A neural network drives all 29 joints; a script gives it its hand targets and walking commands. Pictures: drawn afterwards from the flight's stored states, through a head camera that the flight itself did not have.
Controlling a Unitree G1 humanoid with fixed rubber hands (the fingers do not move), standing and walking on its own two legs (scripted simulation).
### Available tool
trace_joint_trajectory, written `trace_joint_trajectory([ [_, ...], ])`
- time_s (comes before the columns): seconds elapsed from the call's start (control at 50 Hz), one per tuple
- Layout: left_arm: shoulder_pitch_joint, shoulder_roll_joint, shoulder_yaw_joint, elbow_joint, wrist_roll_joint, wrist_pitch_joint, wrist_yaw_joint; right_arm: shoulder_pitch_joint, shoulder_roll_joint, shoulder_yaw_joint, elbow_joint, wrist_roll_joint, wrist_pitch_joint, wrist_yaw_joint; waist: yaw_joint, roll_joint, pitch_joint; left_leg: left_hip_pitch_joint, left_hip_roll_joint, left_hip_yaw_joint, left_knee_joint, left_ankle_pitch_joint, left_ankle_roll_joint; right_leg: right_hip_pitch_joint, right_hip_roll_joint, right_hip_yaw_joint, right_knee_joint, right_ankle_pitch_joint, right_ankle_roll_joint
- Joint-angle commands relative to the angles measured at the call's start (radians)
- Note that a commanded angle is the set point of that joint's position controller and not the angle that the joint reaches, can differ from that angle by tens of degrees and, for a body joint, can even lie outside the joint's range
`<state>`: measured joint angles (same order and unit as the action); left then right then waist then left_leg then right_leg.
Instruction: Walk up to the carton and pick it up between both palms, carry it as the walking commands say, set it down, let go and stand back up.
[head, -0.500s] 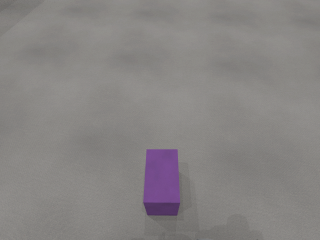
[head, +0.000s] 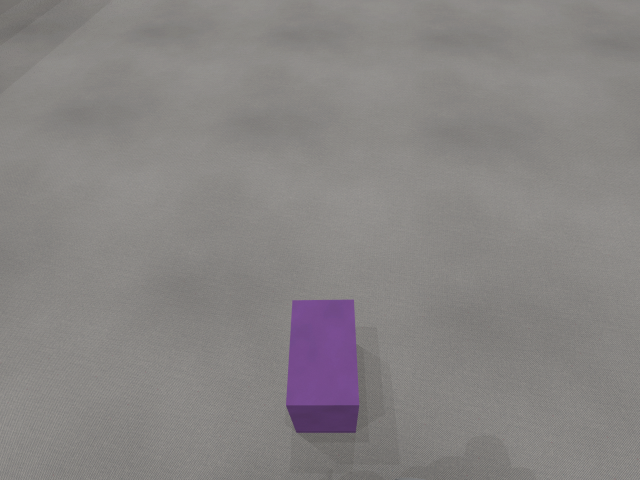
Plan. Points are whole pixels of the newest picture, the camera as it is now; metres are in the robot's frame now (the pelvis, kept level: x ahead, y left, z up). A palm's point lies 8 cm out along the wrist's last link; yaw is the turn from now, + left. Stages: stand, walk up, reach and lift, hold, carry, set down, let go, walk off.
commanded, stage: stand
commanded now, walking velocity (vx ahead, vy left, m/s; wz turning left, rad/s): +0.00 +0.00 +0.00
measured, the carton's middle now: (324, 367) +0.47 +0.05 -0.63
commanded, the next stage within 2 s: reach and lift in 0.18 s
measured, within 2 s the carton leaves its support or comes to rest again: neither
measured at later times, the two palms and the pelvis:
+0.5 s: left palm (174, 440) +0.18 +0.23 -0.10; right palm (525, 463) +0.16 -0.23 -0.12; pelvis +0.01 +0.00 -0.01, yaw +0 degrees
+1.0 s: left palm (196, 412) +0.24 +0.24 -0.18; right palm (468, 410) +0.24 -0.19 -0.18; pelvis +0.00 +0.02 -0.06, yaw +0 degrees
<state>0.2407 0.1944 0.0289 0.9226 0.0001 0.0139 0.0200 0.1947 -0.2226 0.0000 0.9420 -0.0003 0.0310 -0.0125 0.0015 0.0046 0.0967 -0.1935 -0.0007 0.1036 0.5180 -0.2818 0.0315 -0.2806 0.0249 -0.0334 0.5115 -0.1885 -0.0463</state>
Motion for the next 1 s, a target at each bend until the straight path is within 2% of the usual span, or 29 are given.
trace_joint_trajectory([
  [0.0,0.02,0.128,0.032,-0.032,0.018,-0.015,0.004,0.027,-0.122,-0.025,0.012,-0.023,-0.024,-0.008,0.011,0.014,-0.107,0.003,0.165,-0.162,-0.178,-0.004,0.007,0.024,-0.13,0.146,-0.154,-0.027,-0.003],
  [0.12,0.016,0.152,0.036,-0.038,0.017,-0.02,0.006,0.029,-0.118,-0.029,0.01,-0.019,-0.022,-0.009,0.007,-0.03,-0.129,0.028,0.127,-0.116,-0.113,0.018,-0.009,0.012,-0.173,0.204,-0.205,-0.017,-0.018],
  [0.16,0.007,0.155,0.039,-0.042,0.017,-0.015,0.008,0.04,-0.105,-0.027,0.011,-0.023,-0.018,-0.007,0.005,-0.042,-0.111,0.029,0.114,-0.106,-0.104,-0.01,-0.006,-0.024,-0.185,0.227,-0.241,-0.088,-0.024],
  [0.18,-0.434,0.104,0.02,-0.514,0.024,0.074,-0.054,-0.325,-0.076,-0.056,-0.504,0.044,0.063,-0.001,0.034,-0.023,-0.071,-0.252,0.028,-0.081,-0.03,-0.304,0.007,-0.064,-0.048,0.052,-0.014,-0.353,-0.008],
  [0.2,-0.434,0.131,0.031,-0.482,0.001,0.137,-0.051,-0.336,-0.104,-0.059,-0.436,0.047,0.12,0.009,0.027,0.015,-0.084,-0.299,0.056,-0.086,-0.073,-0.415,0.014,0.019,-0.039,0.031,0.038,-0.368,0.001],
  [0.24,-0.354,0.126,0.065,-0.429,-0.005,0.189,-0.059,-0.3,-0.133,-0.034,-0.455,0.03,0.181,0.029,0.038,0.012,-0.018,-0.406,0.071,-0.106,-0.141,-0.459,0.033,0.144,-0.025,0.026,0.063,-0.329,0.006],
  [0.26,-0.311,0.153,0.092,-0.402,-0.007,0.184,-0.066,-0.259,-0.137,-0.014,-0.457,0.007,0.183,0.04,0.044,0.05,-0.037,-0.455,0.088,-0.121,-0.157,-0.463,0.047,0.219,-0.021,0.032,0.086,-0.293,0.006],
  [0.28,-0.303,0.152,0.083,-0.434,-0.01,0.19,-0.065,-0.231,-0.111,-0.023,-0.464,-0.006,0.199,0.034,0.014,0.051,-0.045,-0.532,0.099,-0.14,-0.157,-0.433,0.058,0.235,-0.022,0.042,0.107,-0.23,0.013],
  [0.34,-0.242,0.137,0.062,-0.415,0.02,0.2,-0.062,-0.177,-0.092,-0.026,-0.445,-0.015,0.221,0.036,0.007,0.091,-0.049,-0.533,0.087,-0.144,-0.151,-0.325,0.044,0.31,-0.009,0.04,0.108,-0.099,0.029],
  [0.4,-0.196,0.086,0.058,-0.297,0.017,0.225,-0.07,-0.164,-0.049,-0.027,-0.366,-0.006,0.246,0.037,-0.003,0.037,0.055,-0.495,0.089,-0.162,-0.16,-0.34,0.06,0.243,-0.001,0.053,0.093,-0.143,0.04],
  [0.46,-0.167,0.063,0.079,-0.257,0.032,0.225,-0.07,-0.158,-0.011,-0.019,-0.343,0.003,0.237,0.033,0.004,-0.004,0.016,-0.458,0.065,-0.147,-0.077,-0.165,0.056,0.168,-0.011,0.082,0.107,-0.059,0.032],
  [0.48,-0.162,0.064,0.094,-0.253,0.028,0.207,-0.075,-0.169,-0.024,-0.037,-0.358,-0.004,0.218,0.028,0.002,-0.045,-0.035,-0.438,0.05,-0.135,-0.026,-0.081,0.055,0.131,-0.02,0.095,0.118,-0.011,0.032],
  [0.5,-0.179,0.076,0.108,-0.266,0.043,0.184,-0.08,-0.181,-0.007,-0.037,-0.369,0.014,0.193,0.027,0.011,-0.033,-0.067,-0.456,0.039,-0.131,0.007,-0.005,0.045,0.134,-0.028,0.095,0.125,0.067,0.024],
  [0.52,-0.191,0.064,0.114,-0.285,0.034,0.165,-0.083,-0.213,-0.012,-0.049,-0.393,0.003,0.176,0.022,-0.008,-0.075,-0.121,-0.458,0.024,-0.129,0.051,0.041,0.045,0.113,-0.026,0.099,0.155,0.125,0.034],
  [0.56,-0.222,0.101,0.145,-0.297,0.047,0.111,-0.086,-0.192,0.008,-0.052,-0.409,0.005,0.122,0.006,0.002,-0.078,-0.213,-0.511,0.008,-0.123,0.147,0.14,0.034,0.123,-0.046,0.125,0.219,0.314,0.023],
  [0.58,-0.227,0.09,0.144,-0.305,0.049,0.081,-0.09,-0.179,0.018,-0.057,-0.406,0.006,0.091,0.001,0.008,-0.043,-0.278,-0.516,-0.003,-0.122,0.188,0.199,0.015,0.126,-0.055,0.124,0.251,0.396,0.022],
  [0.6,-0.238,0.084,0.15,-0.317,0.038,0.052,-0.09,-0.2,0.032,-0.047,-0.437,0.004,0.068,-0.003,0.015,-0.09,-0.345,-0.548,-0.012,-0.125,0.223,0.228,0.017,0.146,-0.049,0.127,0.29,0.477,0.025],
  [0.64,-0.248,0.083,0.146,-0.341,0.039,-0.001,-0.081,-0.197,0.051,-0.037,-0.457,0.008,0.019,-0.018,0.009,-0.078,-0.479,-0.6,-0.021,-0.134,0.296,0.282,0.003,0.158,-0.061,0.147,0.36,0.658,0.029],
  [0.66,-0.249,0.074,0.147,-0.346,0.035,-0.021,-0.072,-0.203,0.054,-0.033,-0.452,0.016,-0.005,-0.02,0.029,-0.047,-0.523,-0.601,-0.023,-0.148,0.319,0.324,0.0,0.142,-0.063,0.154,0.383,0.678,0.027],
  [0.68,-0.252,0.068,0.138,-0.351,0.038,-0.038,-0.064,-0.274,0.056,-0.018,-0.512,0.029,-0.024,-0.022,0.037,-0.07,-0.592,-0.61,-0.025,-0.157,0.351,0.348,0.0,0.134,-0.057,0.157,0.409,0.728,0.026],
  [0.76,-0.305,0.055,0.123,-0.41,0.011,-0.072,-0.038,-0.309,0.078,-0.023,-0.52,0.056,-0.053,-0.027,0.039,-0.067,-0.724,-0.712,-0.031,-0.168,0.371,0.288,-0.001,0.145,-0.061,0.182,0.457,0.784,0.016],
  [0.8,-0.37,0.073,0.115,-0.448,-0.018,-0.06,-0.023,-0.354,0.02,-0.078,-0.503,0.06,-0.041,-0.03,0.01,-0.051,-0.75,-0.712,-0.024,-0.172,0.392,0.29,-0.002,0.027,-0.048,0.16,0.495,0.647,0.017],
  [0.84,-0.424,0.065,0.12,-0.477,-0.031,-0.054,0.0,-0.401,-0.003,-0.089,-0.503,0.082,-0.038,-0.025,0.012,-0.025,-0.793,-0.644,-0.016,-0.184,0.413,0.386,-0.005,-0.096,-0.035,0.145,0.515,0.558,0.022],
  [0.86,-0.454,0.058,0.125,-0.498,-0.035,-0.043,0.009,-0.389,-0.036,-0.105,-0.456,0.088,-0.03,-0.021,0.008,0.032,-0.787,-0.584,-0.009,-0.192,0.421,0.419,-0.02,-0.171,-0.031,0.146,0.494,0.469,0.016],
  [0.88,-0.482,0.056,0.11,-0.49,-0.06,-0.029,0.021,-0.436,-0.079,-0.136,-0.446,0.085,-0.022,-0.021,-0.008,0.02,-0.765,-0.521,0.005,-0.216,0.437,0.5,-0.023,-0.296,-0.017,0.125,0.507,0.407,0.02],
  [0.9,-0.551,0.059,0.114,-0.546,-0.058,-0.027,0.031,-0.462,-0.091,-0.137,-0.443,0.09,-0.02,-0.015,0.01,0.059,-0.81,-0.441,0.01,-0.221,0.446,0.556,-0.038,-0.343,-0.015,0.131,0.486,0.357,0.015],
  [0.92,-0.595,0.031,0.088,-0.532,-0.07,-0.007,0.038,-0.51,-0.107,-0.169,-0.447,0.083,-0.005,-0.014,-0.028,0.056,-0.85,-0.43,0.012,-0.224,0.453,0.574,-0.039,-0.38,-0.006,0.124,0.478,0.349,0.011],
  [0.94,-0.633,0.037,0.089,-0.542,-0.068,0.008,0.05,-0.549,-0.123,-0.175,-0.439,0.082,0.007,-0.012,-0.017,0.085,-0.821,-0.399,0.024,-0.24,0.453,0.592,-0.051,-0.483,-0.002,0.111,0.491,0.274,0.015],
  [0.98,-0.704,0.019,0.062,-0.53,-0.089,0.05,0.067,-0.593,-0.169,-0.207,-0.375,0.075,0.034,-0.01,-0.041,0.125,-0.81,-0.296,0.035,-0.24,0.443,0.526,-0.068,-0.592,0.004,0.089,0.459,0.089,0.009],
])
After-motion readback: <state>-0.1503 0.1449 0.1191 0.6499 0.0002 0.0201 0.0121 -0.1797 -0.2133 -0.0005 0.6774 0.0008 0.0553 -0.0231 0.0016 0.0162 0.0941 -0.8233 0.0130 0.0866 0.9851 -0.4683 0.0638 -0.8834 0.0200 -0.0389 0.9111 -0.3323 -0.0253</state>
